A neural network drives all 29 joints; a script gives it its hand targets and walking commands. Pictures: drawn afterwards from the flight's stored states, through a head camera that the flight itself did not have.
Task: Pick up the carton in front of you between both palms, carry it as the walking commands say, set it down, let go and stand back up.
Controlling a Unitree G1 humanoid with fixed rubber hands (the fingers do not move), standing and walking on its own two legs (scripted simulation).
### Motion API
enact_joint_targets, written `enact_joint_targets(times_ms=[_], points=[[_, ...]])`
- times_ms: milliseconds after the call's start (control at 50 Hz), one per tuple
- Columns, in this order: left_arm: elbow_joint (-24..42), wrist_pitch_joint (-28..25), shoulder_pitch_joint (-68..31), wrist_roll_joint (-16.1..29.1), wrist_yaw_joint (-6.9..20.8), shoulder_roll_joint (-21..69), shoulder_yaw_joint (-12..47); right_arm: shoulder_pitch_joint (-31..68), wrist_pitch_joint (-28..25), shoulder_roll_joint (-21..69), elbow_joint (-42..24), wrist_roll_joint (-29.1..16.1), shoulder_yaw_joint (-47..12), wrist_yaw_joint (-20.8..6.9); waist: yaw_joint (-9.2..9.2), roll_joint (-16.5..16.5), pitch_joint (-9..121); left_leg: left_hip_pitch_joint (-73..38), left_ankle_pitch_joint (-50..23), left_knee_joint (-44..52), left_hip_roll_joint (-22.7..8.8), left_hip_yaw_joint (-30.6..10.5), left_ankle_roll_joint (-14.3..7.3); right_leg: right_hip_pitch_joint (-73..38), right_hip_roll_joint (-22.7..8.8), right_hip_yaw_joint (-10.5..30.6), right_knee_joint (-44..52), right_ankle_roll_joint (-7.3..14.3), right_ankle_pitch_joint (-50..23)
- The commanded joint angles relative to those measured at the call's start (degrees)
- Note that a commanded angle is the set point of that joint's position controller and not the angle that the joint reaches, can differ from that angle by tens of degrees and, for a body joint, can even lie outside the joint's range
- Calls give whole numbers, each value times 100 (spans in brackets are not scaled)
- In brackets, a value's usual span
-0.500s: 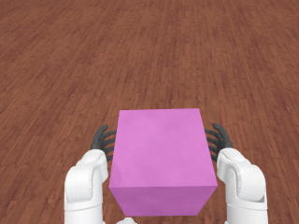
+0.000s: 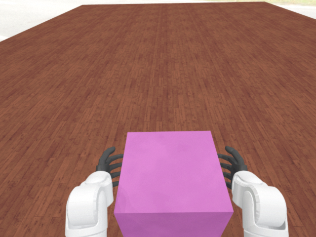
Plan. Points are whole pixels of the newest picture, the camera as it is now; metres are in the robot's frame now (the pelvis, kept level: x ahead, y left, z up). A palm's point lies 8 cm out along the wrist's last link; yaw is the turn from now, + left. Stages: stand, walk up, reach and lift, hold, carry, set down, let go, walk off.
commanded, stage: carry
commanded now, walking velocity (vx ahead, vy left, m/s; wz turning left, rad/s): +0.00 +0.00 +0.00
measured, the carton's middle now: (169, 193) +0.25 +0.00 +0.02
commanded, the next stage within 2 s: hold in 1.34 s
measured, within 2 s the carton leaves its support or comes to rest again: neither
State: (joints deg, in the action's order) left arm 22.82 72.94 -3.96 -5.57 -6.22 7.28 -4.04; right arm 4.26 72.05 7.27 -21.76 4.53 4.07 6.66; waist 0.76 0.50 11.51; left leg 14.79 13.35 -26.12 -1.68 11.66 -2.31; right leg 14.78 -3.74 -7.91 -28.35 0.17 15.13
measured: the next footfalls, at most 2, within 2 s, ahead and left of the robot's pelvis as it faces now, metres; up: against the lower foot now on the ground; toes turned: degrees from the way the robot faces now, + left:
none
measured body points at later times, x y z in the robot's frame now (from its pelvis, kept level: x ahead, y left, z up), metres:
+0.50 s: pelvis +0.04 -0.01 -0.01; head -0.01 -0.02 +0.44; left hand +0.29 +0.14 +0.07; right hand +0.30 -0.16 +0.07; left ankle +0.01 +0.09 -0.74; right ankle -0.01 -0.11 -0.74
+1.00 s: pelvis +0.00 -0.01 +0.00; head -0.03 -0.01 +0.45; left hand +0.29 +0.14 +0.02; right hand +0.30 -0.16 +0.02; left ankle +0.01 +0.09 -0.74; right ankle -0.01 -0.11 -0.74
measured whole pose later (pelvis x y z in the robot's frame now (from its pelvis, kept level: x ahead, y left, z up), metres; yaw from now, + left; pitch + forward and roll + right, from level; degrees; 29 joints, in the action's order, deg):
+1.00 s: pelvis +0.00 -0.01 +0.00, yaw +1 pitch +2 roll +0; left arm -13.5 43.5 -13.2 -15.3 -1.8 8.3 -10.4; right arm 13.3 43.4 8.3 13.6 15.3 10.2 2.0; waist 0.0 -0.1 6.8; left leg 16.2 14.6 -29.4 -3.6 10.1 -0.9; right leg 14.9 -2.5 -9.2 -29.5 1.4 16.2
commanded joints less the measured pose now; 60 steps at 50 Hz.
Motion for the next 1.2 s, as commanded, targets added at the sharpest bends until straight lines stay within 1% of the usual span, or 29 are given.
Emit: enact_joint_targets(times_ms=[0, 40, 80, 200, 260, 320, 400, 460, 560, 640, 840, 920, 980, 1020, 1080, 1140, 1180], points=[[331, -89, -2511, 1931, 945, 4696, 3611, 2605, -15, 4727, -463, -1936, -3736, -999, -59, 135, 707, -447, -2000, -105, -829, -676, 227, -293, -716, 560, 246, -58, -2432], [274, -94, -2472, 1949, 943, 4680, 3586, 2529, 0, 4722, -400, -1885, -3698, -965, -57, 165, 926, -489, -2308, -352, -795, -656, 230, -464, -691, 538, 43, -31, -3119], [288, -109, -2504, 1987, 947, 4735, 3610, 2495, -10, 4777, -371, -1855, -3679, -948, -60, 144, 1009, -502, -2423, -472, -766, -641, 238, -510, -678, 519, -75, -18, -3425], [567, -195, -2674, 2125, 973, 4985, 3783, 2547, -107, 5038, -549, -1912, -3765, -956, -68, 58, 1125, -570, -2580, -628, -751, -652, 225, -555, -633, 469, -272, 14, -3541], [653, -234, -2639, 2122, 979, 5007, 3825, 2522, -151, 5067, -634, -1931, -3817, -971, -70, 31, 1160, -570, -2522, -651, -749, -665, 214, -599, -617, 459, -322, 32, -3439], [571, -282, -2535, 2029, 998, 4913, 3818, 2455, -204, 4981, -574, -1883, -3842, -1005, -76, 11, 1126, -534, -2458, -652, -748, -683, 199, -610, -600, 456, -342, 51, -3289], [244, -420, -2494, 1835, 1072, 4734, 3747, 2455, -345, 4815, -269, -1741, -3804, -1102, -80, -15, 985, -469, -2321, -581, -761, -707, 186, -559, -583, 460, -287, 65, -2973], [-97, -635, -2611, 1668, 1155, 4652, 3638, 2558, -561, 4718, 82, -1582, -3679, -1199, -78, -32, 847, -432, -2126, -469, -774, -725, 168, -496, -575, 471, -188, 77, -2663], [-527, -1076, -2876, 1517, 1285, 4765, 3507, 2813, -1003, 4808, 485, -1428, -3549, -1331, -70, -35, 717, -406, -1625, -241, -787, -761, 146, -430, -573, 510, 29, 102, -2048], [-1008, -1452, -2934, 1299, 1376, 4770, 3269, 2874, -1371, 4817, 926, -1216, -3328, -1409, -69, -25, 680, -398, -1344, -100, -796, -782, 140, -403, -570, 533, 172, 109, -1694], [-2406, -2631, -3379, 789, 1622, 4914, 2599, 3306, -2522, 4952, 2323, -717, -2649, -1664, -72, -53, 677, -353, -908, 65, -803, -811, 126, -299, -562, 557, 362, 134, -1105], [-3033, -3186, -3659, 563, 1744, 5025, 2276, 3618, -3081, 5063, 2959, -486, -2321, -1786, -83, -54, 746, -362, -818, 87, -798, -828, 112, -280, -553, 558, 379, 153, -977], [-3340, -3565, -3892, 495, 1831, 5177, 2188, 3838, -3463, 5209, 3277, -396, -2227, -1869, -85, -59, 828, -392, -815, 88, -795, -836, 101, -296, -550, 559, 368, 166, -953], [-3422, -3722, -4002, 505, 1870, 5305, 2238, 3932, -3621, 5332, 3359, -393, -2269, -1907, -84, -63, 899, -429, -852, 77, -797, -838, 96, -317, -549, 557, 350, 170, -972], [-3347, -3773, -4018, 571, 1897, 5460, 2410, 3943, -3676, 5488, 3289, -451, -2432, -1932, -83, -63, 1008, -482, -956, 47, -804, -832, 91, -357, -550, 548, 310, 170, -1055], [-3071, -3628, -3881, 714, 1885, 5548, 2691, 3806, -3534, 5578, 3006, -597, -2703, -1914, -82, -62, 1086, -520, -1086, 4, -810, -823, 94, -391, -555, 538, 258, 161, -1178], [-2961, -3479, -3737, 747, 1859, 5498, 2750, 3666, -3383, 5526, 2880, -630, -2757, -1886, -84, -57, 1104, -530, -1165, -22, -812, -817, 94, -396, -557, 529, 226, 151, -1255]])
